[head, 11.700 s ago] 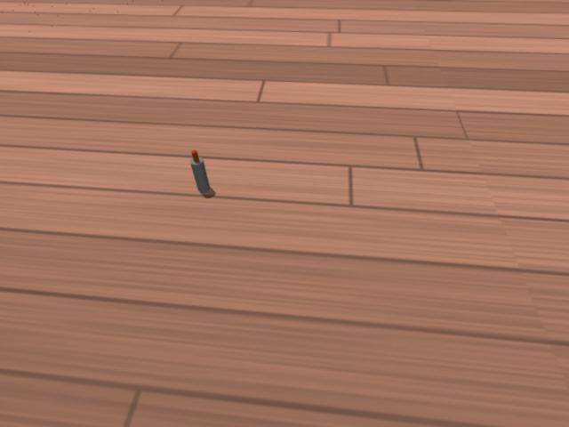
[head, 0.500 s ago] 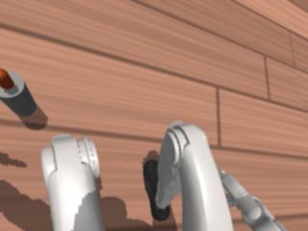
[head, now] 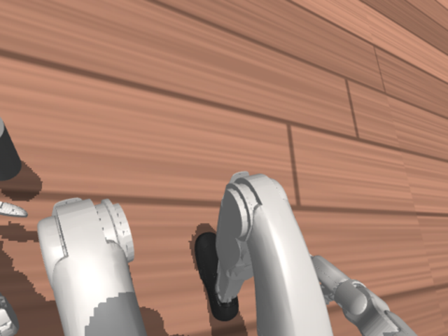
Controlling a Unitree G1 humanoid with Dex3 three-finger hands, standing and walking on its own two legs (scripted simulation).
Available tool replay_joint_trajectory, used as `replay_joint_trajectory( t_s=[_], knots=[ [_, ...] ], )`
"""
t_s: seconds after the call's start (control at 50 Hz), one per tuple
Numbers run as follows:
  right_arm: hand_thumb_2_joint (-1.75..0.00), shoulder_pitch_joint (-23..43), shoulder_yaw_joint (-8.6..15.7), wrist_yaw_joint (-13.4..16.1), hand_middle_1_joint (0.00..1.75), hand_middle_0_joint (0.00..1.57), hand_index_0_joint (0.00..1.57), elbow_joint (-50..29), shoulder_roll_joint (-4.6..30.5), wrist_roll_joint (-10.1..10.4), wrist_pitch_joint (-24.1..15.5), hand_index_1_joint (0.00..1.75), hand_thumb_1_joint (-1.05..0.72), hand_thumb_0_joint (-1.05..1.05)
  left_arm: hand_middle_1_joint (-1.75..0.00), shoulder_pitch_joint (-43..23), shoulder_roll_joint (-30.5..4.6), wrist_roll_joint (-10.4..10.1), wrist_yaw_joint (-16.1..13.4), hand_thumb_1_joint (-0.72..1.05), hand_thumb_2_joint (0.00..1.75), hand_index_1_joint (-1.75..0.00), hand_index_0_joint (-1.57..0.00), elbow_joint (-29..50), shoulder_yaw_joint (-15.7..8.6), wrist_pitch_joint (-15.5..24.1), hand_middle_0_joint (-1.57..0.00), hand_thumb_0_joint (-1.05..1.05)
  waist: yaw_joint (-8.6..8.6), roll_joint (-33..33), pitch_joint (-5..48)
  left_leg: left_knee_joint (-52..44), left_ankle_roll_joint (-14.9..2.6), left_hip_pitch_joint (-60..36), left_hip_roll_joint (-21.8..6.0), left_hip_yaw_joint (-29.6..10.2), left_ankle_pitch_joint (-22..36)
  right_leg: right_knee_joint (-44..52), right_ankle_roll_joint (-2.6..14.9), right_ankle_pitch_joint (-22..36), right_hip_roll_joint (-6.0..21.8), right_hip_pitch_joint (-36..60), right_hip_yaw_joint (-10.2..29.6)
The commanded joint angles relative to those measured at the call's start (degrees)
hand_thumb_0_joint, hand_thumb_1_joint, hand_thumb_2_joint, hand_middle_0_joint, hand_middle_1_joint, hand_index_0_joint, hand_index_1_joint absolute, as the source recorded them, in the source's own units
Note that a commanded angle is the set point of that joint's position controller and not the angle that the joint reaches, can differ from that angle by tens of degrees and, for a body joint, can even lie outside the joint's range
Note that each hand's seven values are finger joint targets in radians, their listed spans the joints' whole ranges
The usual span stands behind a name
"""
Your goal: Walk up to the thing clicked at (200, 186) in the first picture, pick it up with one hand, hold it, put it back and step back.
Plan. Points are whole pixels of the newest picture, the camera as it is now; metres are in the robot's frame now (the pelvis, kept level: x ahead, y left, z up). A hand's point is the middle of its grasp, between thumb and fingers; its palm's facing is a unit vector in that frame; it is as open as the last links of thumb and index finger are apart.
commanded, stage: close in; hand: left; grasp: from the side
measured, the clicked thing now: out of the picture +0.44 +0.30 -0.16
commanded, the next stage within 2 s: rest palm in 0.20 s
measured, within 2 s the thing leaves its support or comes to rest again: leaves its support in 1.50 s
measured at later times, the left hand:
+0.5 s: hand out of the picture +0.42 +0.28 -0.16, palm faces +0.35 -0.94 +0.03, open 16.6 cm
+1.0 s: hand out of the picture +0.43 +0.29 -0.16, palm faces +0.38 -0.93 +0.00, open 8.7 cm
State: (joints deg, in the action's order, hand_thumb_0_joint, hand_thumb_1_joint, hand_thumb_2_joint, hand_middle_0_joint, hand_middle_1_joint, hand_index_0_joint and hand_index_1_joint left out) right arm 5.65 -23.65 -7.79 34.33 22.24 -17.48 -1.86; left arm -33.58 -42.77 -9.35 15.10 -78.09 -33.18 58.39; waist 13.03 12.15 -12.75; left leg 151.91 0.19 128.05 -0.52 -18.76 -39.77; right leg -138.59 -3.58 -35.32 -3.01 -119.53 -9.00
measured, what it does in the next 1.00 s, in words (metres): stands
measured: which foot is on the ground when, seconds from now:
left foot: down 0.00-1.00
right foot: down 0.00-1.00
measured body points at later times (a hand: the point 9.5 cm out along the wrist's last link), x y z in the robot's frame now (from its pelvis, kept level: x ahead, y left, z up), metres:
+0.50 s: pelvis +0.00 +0.00 +0.00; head +0.22 +0.18 +0.35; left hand +0.39 +0.33 -0.16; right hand +0.18 -0.24 -0.04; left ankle +0.08 +0.12 -0.25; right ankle +0.14 -0.14 -0.25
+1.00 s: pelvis +0.00 +0.00 +0.00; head +0.22 +0.18 +0.34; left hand +0.41 +0.34 -0.15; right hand +0.16 -0.25 -0.04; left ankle +0.08 +0.12 -0.25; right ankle +0.14 -0.14 -0.25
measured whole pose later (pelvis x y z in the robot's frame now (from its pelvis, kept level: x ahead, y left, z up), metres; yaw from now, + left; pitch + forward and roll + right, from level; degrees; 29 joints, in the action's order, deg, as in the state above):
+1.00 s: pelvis +0.00 +0.00 +0.00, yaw -2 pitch +13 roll -17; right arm 7.9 -27.5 -8.9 32.6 21.1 -20.0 2.2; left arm -38.8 -46.0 -4.1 0.1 -82.8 -28.5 62.1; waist 14.2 14.2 -15.6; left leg 152.3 0.5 127.4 -1.1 -20.9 -40.6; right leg -137.4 -4.4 -34.6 -3.9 -119.0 -10.6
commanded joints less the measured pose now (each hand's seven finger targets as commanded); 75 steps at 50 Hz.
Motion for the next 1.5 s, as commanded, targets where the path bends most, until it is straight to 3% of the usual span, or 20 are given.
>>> replay_joint_trajectory(
  t_s=[0.0,0.06,0.12,0.18,0.2,0.3,0.4,0.5,0.56,0.6,0.68,0.84,0.88,0.96,1.1,1.12,1.18,1.3,1.46,1.48],
  knots=[
    [-0.9,-0.1,6.8,1.0,0.3,0.2,0.2,-2.1,19.3,-0.1,0.8,0.3,-0.92,0.0,-0.07,-12.3,-10.4,0.6,-2.1,-0.61,0.05,-0.07,-0.05,7.7,0.9,5.4,-0.05,0.0,3.88,-27.9,29.7,-20.8,1.55,-21.7,-2.7,4.6,1.8,8.5,4.08,4.7,-1.0,11.4,-8.5],
    [-0.91,0.6,6.4,0.9,0.3,0.2,0.2,-2.5,19.0,-0.5,1.2,0.3,-0.92,0.0,-0.06,-12.2,-11.3,1.2,-3.7,-0.59,0.06,-0.06,-0.04,7.7,0.2,6.2,-0.04,0.0,3.2,-28.4,30.1,-20.8,1.65,-22.0,-2.6,4.8,1.9,8.5,4.12,4.7,-1.1,11.7,-8.4],
    [-0.9,0.6,6.3,0.6,0.3,0.2,0.2,-2.4,19.2,-0.9,1.5,0.3,-0.92,0.0,-0.07,-13.0,-9.8,1.8,-4.9,-0.59,0.07,-0.07,-0.05,6.5,1.6,6.7,-0.05,0.0,4.58,-28.4,28.3,-21.0,1.67,-21.2,-2.7,4.4,0.9,8.4,4.04,4.3,-1.1,11.3,-8.7],
    [-0.91,0.5,6.1,0.5,0.3,0.2,0.2,-2.4,18.9,-1.2,1.7,0.3,-0.92,0.0,-0.07,-12.8,-9.3,2.1,-5.9,-0.57,0.1,-0.08,-0.05,7.3,2.2,7.3,-0.05,0.0,4.26,-28.0,30.3,-20.2,1.71,-22.6,-2.7,4.6,3.5,8.6,3.99,6.7,-1.3,12.7,-8.3],
    [-0.91,0.4,6.1,0.4,0.3,0.2,0.2,-2.2,19.0,-1.3,1.8,0.3,-0.92,0.0,-0.07,-13.2,-8.5,2.2,-6.1,-0.56,0.09,-0.08,-0.05,6.5,2.9,7.3,-0.06,0.0,5.14,-28.2,30.1,-20.2,1.81,-22.6,-2.6,4.4,3.7,8.3,3.95,6.9,-1.3,12.7,-8.6],
    [-0.9,0.1,5.7,0.2,0.3,0.2,0.2,-2.1,18.6,-1.6,2.3,0.3,-0.9,0.0,-0.08,-12.4,-7.5,2.7,-8.1,-0.49,0.13,-0.09,-0.08,7.3,3.8,7.4,-0.09,0.0,4.73,-28.0,31.6,-19.7,1.92,-23.8,-2.7,4.2,7.1,8.3,3.91,9.6,-1.5,14.0,-8.7],
    [-0.9,0.4,4.8,0.1,0.3,0.2,0.2,-2.3,18.3,-2.0,3.0,0.3,-0.9,0.0,-0.15,-13.4,-9.6,3.5,-10.8,-0.39,0.22,-0.16,-0.14,6.2,2.9,7.7,-0.15,0.0,4.96,-27.9,31.1,-19.3,1.62,-22.4,-2.7,4.4,6.2,8.7,3.92,8.9,-1.8,15.2,-8.8],
    [-0.9,0.6,4.3,0.0,0.3,0.2,0.2,-2.4,18.3,-2.3,3.5,0.3,-0.89,0.0,-0.37,-14.6,-10.5,4.3,-12.3,-0.09,0.41,-0.38,-0.36,7.1,3.2,8.2,-0.37,0.0,5.7,-29.7,31.2,-19.8,1.84,-23.4,-2.9,3.9,6.2,8.6,3.96,9.0,-2.0,15.4,-9.2],
    [-0.9,1.1,4.1,0.1,0.3,0.2,0.2,-2.5,18.2,-2.4,3.8,0.3,-0.88,0.0,-0.41,-15.0,-11.4,4.9,-13.2,0.05,0.46,-0.41,-0.41,6.3,3.2,8.1,-0.42,0.0,5.37,-29.1,30.1,-19.5,1.62,-22.2,-3.0,4.2,5.2,9.1,3.99,8.3,-2.1,14.7,-9.1],
    [-0.9,1.1,4.2,0.1,0.3,0.2,0.2,-2.5,18.3,-2.3,4.0,0.3,-0.88,0.0,-0.47,-14.9,-9.4,4.9,-13.4,0.09,0.51,-0.47,-0.47,4.9,4.4,7.6,-0.48,0.0,6.45,-27.9,29.2,-19.6,1.58,-21.9,-3.1,3.7,3.9,9.2,3.83,7.5,-2.0,13.9,-9.5],
    [-0.89,0.5,3.8,0.0,0.3,0.2,0.2,-2.8,18.2,-2.4,4.2,0.3,-0.87,0.0,-0.54,-14.4,-10.1,5.0,-14.0,0.31,0.6,-0.54,-0.54,4.6,4.3,7.5,-0.55,0.0,5.88,-27.1,30.7,-19.1,1.41,-22.2,-2.9,3.9,5.7,9.6,3.71,9.1,-2.3,15.6,-9.4],
    [-0.89,1.0,3.6,0.1,0.3,0.2,0.2,-2.7,18.9,-2.3,4.6,0.3,-0.86,0.0,-0.73,-18.0,-11.5,5.6,-14.7,0.54,0.78,-0.73,-0.74,3.8,4.7,7.3,-0.75,0.0,7.17,-28.1,27.9,-20.4,1.63,-22.5,-3.5,2.6,3.4,9.3,3.67,7.6,-2.1,13.3,-10.0],
    [-0.89,1.1,3.4,0.1,0.3,0.2,0.2,-2.7,18.8,-2.4,4.7,0.3,-0.86,0.0,-0.82,-18.8,-11.3,5.5,-14.9,0.48,0.83,-0.82,-0.83,4.0,4.9,7.5,-0.83,0.0,7.53,-28.0,28.2,-20.4,1.67,-22.8,-3.6,2.3,3.6,9.2,3.57,7.9,-2.1,13.3,-10.0],
    [-0.89,0.8,3.1,0.3,0.3,0.2,0.2,-2.6,18.4,-2.4,4.7,0.3,-0.87,0.0,-0.95,-20.3,-11.8,5.1,-14.9,0.53,0.95,-0.95,-0.94,3.6,5.3,7.5,-0.95,0.0,7.74,-26.3,28.7,-18.7,0.95,-20.8,-3.2,3.5,3.8,10.4,3.46,8.3,-2.5,14.9,-9.4],
    [-0.89,0.3,2.7,0.4,0.3,0.2,0.2,-2.4,18.8,-2.6,5.1,0.3,-0.87,0.0,-1.19,-22.1,-12.6,5.8,-14.7,0.59,1.17,-1.19,-1.13,3.2,5.7,7.4,-1.13,0.0,8.43,-28.0,29.6,-19.7,1.43,-22.8,-3.5,2.5,4.4,9.8,3.56,8.7,-2.4,15.0,-10.1],
    [-0.89,0.3,2.8,0.4,0.3,0.2,0.2,-2.4,18.7,-2.5,5.1,0.3,-0.87,0.0,-1.21,-21.5,-12.9,5.6,-14.8,0.6,1.19,-1.21,-1.14,2.8,5.3,7.3,-1.14,0.0,7.81,-27.9,29.6,-19.6,1.36,-22.4,-3.4,2.8,4.3,9.9,3.64,8.7,-2.4,15.1,-9.9],
    [-0.9,-0.1,2.6,0.4,0.3,0.2,0.2,-2.5,18.7,-2.6,5.2,0.3,-0.89,0.0,-1.26,-21.9,-12.3,5.4,-15.0,0.6,1.25,-1.28,-1.15,3.1,5.3,7.3,-1.16,0.0,8.32,-27.6,29.6,-19.6,1.39,-22.5,-3.4,2.7,5.0,10.2,3.58,9.1,-2.4,15.6,-10.1],
    [-0.9,-0.4,3.6,0.4,0.3,0.2,0.2,-2.2,18.6,-2.4,5.5,0.3,-0.89,0.0,-1.34,-23.2,-13.7,5.8,-14.6,0.52,1.28,-1.35,-1.22,9.0,4.6,6.8,-1.23,0.0,7.19,-30.8,31.4,-20.5,1.61,-24.1,-3.4,3.0,5.1,9.9,3.76,9.4,-2.1,15.8,-9.7],
    [-0.9,-3.3,7.1,0.5,0.3,0.2,0.2,-2.2,17.9,-1.2,6.4,0.3,-0.9,0.0,-1.36,-22.8,-16.5,6.2,-14.4,0.51,1.28,-1.37,-1.26,26.2,1.7,3.4,-1.27,0.0,3.45,-40.3,41.7,-23.1,2.83,-33.4,-3.6,4.0,13.1,8.9,4.63,14.0,-1.2,16.1,-7.7],
    [-0.9,-3.4,7.7,0.5,0.3,0.2,0.2,-2.3,17.6,-0.9,6.5,0.3,-0.9,0.0,-1.36,-22.4,-15.0,6.1,-14.0,0.49,1.28,-1.38,-1.26,27.6,2.6,2.5,-1.27,0.0,3.5,-41.1,41.9,-23.6,2.92,-33.9,-3.7,4.2,13.2,8.9,4.82,13.8,-1.1,14.9,-7.4]
  ],
)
